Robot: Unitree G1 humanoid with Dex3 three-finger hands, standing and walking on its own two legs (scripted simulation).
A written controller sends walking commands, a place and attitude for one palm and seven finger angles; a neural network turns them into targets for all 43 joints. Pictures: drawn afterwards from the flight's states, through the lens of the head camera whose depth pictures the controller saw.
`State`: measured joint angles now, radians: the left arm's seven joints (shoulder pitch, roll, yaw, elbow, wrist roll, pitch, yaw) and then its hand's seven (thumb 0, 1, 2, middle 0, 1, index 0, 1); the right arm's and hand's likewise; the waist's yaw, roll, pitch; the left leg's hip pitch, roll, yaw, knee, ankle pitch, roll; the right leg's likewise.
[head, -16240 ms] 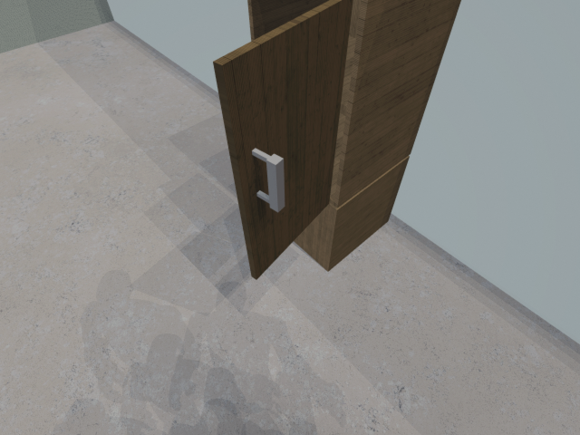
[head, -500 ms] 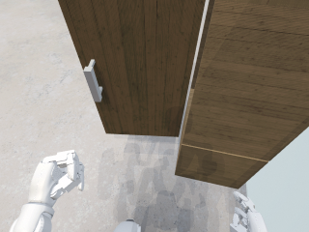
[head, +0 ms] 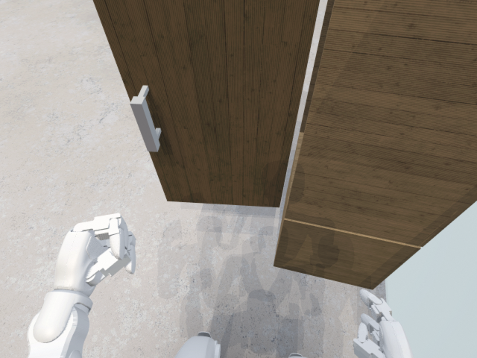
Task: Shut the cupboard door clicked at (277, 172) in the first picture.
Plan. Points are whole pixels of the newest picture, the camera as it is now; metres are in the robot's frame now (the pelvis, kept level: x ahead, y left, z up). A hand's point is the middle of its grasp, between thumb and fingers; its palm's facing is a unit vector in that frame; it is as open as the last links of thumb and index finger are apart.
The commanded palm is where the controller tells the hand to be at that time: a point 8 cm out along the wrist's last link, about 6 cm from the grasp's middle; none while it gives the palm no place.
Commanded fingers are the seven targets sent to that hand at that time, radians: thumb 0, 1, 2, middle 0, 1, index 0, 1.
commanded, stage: bring the fist close to the handle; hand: left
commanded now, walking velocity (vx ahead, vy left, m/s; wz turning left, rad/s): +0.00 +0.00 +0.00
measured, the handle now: (149, 119) +0.54 +0.23 +0.08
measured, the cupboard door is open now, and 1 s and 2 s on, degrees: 100 100 92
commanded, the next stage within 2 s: push the door shut along its arc in 1.22 s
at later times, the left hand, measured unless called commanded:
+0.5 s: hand (144, 187) +0.37 +0.19 +0.07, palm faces +0.00 -1.00 -0.01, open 3.1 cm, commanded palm +0.36 +0.25 +0.08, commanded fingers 0.00 0.90 0.90 -1.30 -1.50 -1.30 -1.50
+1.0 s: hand (153, 151) +0.45 +0.20 +0.08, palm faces +0.00 -1.00 +0.00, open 3.1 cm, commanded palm +0.42 +0.25 +0.08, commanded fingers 0.00 0.90 0.90 -1.30 -1.50 -1.30 -1.50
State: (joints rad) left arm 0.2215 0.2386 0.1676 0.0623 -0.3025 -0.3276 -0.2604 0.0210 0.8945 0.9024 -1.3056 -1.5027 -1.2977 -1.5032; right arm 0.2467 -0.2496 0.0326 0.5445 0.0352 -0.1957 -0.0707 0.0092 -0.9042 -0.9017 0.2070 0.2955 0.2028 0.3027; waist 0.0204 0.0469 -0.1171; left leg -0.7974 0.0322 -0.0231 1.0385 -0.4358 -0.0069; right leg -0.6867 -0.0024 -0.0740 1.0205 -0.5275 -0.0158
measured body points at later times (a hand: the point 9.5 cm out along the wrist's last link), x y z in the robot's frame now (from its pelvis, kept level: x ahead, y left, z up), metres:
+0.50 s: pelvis +0.00 +0.01 +0.01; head +0.07 +0.00 +0.45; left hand +0.36 +0.25 +0.08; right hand +0.12 -0.25 -0.10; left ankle +0.04 +0.12 -0.67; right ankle -0.01 -0.11 -0.67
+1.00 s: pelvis +0.00 +0.01 +0.00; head +0.09 +0.01 +0.44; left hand +0.44 +0.25 +0.08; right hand +0.04 -0.26 -0.12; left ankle +0.04 +0.12 -0.67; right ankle -0.01 -0.11 -0.67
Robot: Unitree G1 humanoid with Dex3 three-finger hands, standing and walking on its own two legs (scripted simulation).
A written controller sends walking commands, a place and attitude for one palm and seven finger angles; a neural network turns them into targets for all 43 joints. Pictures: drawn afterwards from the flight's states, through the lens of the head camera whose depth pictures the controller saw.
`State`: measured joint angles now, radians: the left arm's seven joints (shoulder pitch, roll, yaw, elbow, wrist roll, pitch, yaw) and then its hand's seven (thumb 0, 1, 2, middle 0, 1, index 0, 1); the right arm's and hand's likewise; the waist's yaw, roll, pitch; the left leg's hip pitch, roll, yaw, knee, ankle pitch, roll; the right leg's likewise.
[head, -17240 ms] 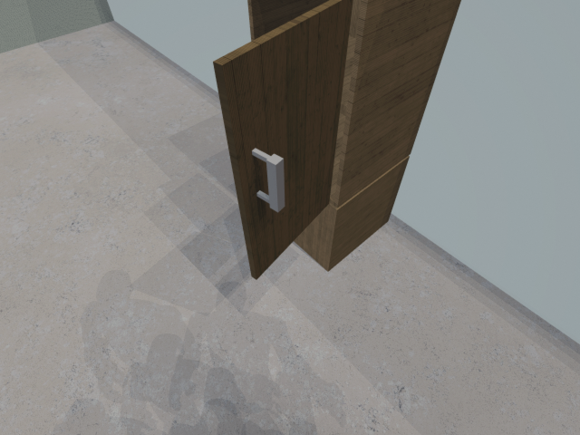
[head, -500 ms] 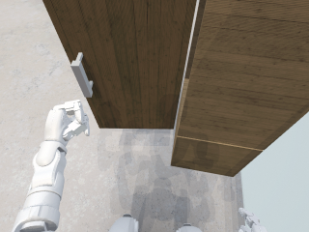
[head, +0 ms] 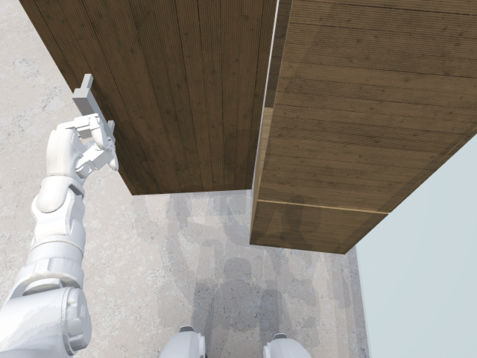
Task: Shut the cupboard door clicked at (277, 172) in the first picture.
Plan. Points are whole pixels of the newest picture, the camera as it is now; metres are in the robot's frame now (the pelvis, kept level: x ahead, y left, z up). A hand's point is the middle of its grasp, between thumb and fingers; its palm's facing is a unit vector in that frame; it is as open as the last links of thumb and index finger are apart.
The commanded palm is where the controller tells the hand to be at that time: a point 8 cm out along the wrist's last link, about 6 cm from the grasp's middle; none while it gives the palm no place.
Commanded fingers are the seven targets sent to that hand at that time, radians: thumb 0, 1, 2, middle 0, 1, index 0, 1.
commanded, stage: bring the fist close to the handle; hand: left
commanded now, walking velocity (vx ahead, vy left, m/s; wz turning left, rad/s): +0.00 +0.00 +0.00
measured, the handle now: (98, 112) +0.53 +0.25 +0.07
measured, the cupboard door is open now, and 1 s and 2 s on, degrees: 100 92 76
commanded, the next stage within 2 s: push the door shut along its arc in 0.22 s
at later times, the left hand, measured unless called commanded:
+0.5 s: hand (104, 150) +0.44 +0.22 +0.07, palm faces +0.04 -1.00 +0.01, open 3.1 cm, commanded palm +0.43 +0.27 +0.07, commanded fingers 0.00 0.90 0.90 -1.30 -1.50 -1.30 -1.50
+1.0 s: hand (117, 123) +0.49 +0.21 +0.08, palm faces -0.08 -1.00 +0.01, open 3.3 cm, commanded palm +0.50 +0.24 +0.07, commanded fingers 0.00 0.90 0.90 -1.30 -1.50 -1.30 -1.50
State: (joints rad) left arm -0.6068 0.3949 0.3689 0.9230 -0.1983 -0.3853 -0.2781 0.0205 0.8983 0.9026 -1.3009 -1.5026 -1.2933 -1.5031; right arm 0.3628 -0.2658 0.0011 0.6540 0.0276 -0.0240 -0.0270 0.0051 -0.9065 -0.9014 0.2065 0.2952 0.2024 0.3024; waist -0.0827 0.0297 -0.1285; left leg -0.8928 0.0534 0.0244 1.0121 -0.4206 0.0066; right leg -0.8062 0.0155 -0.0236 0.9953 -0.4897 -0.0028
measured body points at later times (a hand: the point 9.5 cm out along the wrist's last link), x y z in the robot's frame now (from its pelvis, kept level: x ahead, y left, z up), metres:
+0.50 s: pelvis +0.00 +0.00 +0.00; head +0.09 +0.02 +0.44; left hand +0.43 +0.28 +0.08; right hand +0.08 -0.26 -0.11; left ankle +0.03 +0.12 -0.67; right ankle -0.01 -0.12 -0.67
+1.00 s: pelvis -0.01 +0.01 -0.02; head +0.11 +0.03 +0.41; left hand +0.49 +0.26 +0.08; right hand +0.00 -0.27 -0.13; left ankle +0.03 +0.12 -0.67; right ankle -0.01 -0.12 -0.67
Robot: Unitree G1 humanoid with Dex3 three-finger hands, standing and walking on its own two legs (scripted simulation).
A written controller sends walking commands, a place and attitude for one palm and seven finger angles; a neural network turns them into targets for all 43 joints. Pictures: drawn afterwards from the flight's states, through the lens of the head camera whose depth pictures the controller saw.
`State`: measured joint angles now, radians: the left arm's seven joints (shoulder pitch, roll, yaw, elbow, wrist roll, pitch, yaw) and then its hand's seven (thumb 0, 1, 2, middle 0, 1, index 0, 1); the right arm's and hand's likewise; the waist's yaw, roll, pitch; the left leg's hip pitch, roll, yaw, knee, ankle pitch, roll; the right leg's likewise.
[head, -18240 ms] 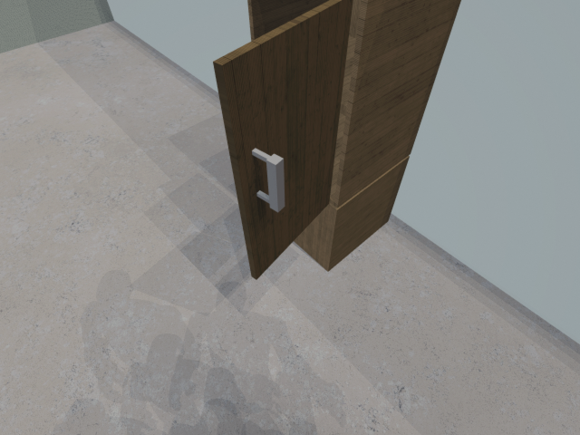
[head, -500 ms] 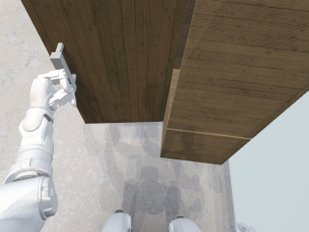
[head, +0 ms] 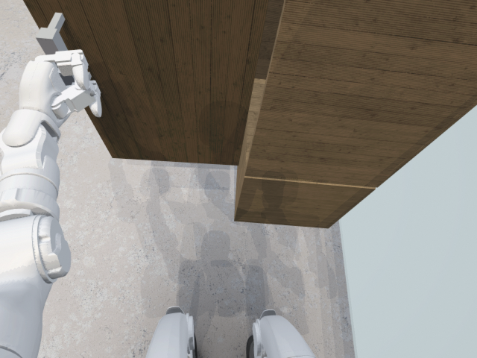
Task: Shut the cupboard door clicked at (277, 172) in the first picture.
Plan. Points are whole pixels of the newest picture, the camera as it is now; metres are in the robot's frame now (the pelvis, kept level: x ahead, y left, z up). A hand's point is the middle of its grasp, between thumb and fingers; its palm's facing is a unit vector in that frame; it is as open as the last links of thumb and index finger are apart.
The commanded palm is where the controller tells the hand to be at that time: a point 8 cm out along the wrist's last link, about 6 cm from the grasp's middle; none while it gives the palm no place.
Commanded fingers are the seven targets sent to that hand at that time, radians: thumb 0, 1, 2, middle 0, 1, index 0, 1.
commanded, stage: push the door shut along its arc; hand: left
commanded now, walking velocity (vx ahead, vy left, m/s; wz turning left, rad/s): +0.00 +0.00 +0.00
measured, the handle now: (70, 60) +0.59 +0.24 +0.09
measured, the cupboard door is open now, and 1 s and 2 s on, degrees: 92 76 75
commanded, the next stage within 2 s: pull the fist back off the door in 0.80 s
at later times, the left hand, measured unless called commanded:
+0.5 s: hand (117, 62) +0.57 +0.17 +0.10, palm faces -0.22 -0.98 -0.01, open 3.1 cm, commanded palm +0.58 +0.19 +0.09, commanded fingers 0.00 0.90 0.90 -1.30 -1.50 -1.30 -1.50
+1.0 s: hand (132, 40) +0.63 +0.15 +0.10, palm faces -0.09 -0.99 +0.10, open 2.9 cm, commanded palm +0.61 +0.15 +0.09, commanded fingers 0.00 0.90 0.90 -1.30 -1.50 -1.30 -1.50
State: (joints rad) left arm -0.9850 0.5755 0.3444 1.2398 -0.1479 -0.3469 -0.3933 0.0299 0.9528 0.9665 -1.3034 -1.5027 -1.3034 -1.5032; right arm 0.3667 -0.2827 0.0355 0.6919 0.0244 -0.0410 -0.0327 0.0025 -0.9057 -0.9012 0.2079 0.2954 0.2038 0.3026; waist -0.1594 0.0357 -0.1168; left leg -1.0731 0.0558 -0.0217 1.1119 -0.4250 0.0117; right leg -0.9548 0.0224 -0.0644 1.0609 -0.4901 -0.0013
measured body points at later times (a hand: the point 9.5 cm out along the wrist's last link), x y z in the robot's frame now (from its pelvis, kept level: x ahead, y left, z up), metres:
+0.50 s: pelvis +0.00 +0.00 -0.02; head +0.17 +0.03 +0.40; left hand +0.58 +0.22 +0.11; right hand -0.03 -0.26 -0.11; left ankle +0.05 +0.11 -0.65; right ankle +0.01 -0.13 -0.65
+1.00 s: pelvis +0.01 +0.01 -0.03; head +0.21 +0.03 +0.37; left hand +0.63 +0.20 +0.10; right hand -0.06 -0.24 -0.12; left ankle +0.05 +0.11 -0.65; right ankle +0.01 -0.13 -0.65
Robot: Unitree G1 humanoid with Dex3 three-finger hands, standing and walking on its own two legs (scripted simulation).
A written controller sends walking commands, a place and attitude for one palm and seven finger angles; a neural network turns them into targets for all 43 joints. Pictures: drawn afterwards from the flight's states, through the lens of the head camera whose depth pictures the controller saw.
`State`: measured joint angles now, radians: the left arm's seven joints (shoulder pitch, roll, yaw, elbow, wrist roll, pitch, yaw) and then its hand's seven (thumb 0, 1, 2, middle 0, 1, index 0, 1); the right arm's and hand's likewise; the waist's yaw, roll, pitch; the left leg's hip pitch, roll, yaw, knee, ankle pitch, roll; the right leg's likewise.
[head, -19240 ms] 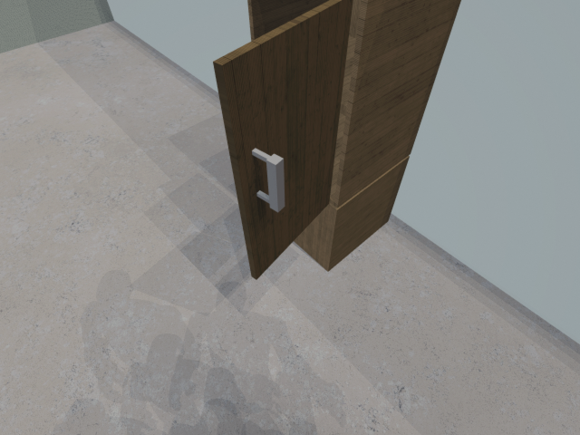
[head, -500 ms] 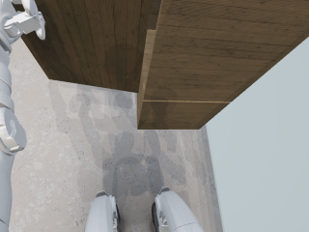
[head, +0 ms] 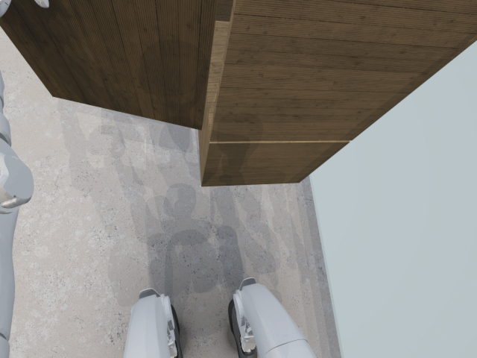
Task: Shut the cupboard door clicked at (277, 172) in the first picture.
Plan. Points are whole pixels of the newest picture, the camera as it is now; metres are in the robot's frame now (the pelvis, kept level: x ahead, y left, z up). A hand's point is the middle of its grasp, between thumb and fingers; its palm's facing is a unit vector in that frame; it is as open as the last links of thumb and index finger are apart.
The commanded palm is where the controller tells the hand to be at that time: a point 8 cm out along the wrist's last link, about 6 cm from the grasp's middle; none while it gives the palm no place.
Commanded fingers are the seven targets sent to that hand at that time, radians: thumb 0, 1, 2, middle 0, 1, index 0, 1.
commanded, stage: pull the fist back off the door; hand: left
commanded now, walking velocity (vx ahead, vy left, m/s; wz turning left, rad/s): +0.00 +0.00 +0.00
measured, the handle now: out of the picture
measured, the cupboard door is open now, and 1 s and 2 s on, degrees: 76 75 75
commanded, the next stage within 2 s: draw the hand back to the body in 0.78 s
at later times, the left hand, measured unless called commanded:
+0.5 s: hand (40, 13) +0.56 +0.17 +0.12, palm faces +0.15 -0.99 -0.02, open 3.1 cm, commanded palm +0.51 +0.20 +0.12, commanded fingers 0.00 0.90 0.90 -1.30 -1.50 -1.30 -1.50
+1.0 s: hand (42, 42) +0.50 +0.16 +0.14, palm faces +0.14 -0.99 -0.02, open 3.1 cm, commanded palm +0.45 +0.21 +0.14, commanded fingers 0.00 0.90 0.90 -1.30 -1.50 -1.30 -1.50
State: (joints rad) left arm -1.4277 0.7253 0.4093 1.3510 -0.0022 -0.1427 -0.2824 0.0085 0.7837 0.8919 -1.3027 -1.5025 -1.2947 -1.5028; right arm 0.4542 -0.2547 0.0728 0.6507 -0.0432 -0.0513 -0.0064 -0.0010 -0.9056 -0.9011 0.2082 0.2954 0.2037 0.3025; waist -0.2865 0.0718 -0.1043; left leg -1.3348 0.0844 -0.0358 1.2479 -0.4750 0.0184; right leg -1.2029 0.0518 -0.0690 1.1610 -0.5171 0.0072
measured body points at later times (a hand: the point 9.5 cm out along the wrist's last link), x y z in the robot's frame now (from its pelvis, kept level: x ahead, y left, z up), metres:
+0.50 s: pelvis +0.03 -0.01 +0.04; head +0.16 +0.00 +0.47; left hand +0.54 +0.22 +0.13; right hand +0.00 -0.27 -0.07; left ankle +0.04 +0.11 -0.62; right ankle +0.01 -0.13 -0.62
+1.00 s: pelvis +0.01 -0.02 +0.04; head +0.12 -0.02 +0.48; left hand +0.49 +0.21 +0.14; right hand +0.07 -0.28 -0.08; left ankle +0.04 +0.11 -0.62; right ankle +0.01 -0.13 -0.62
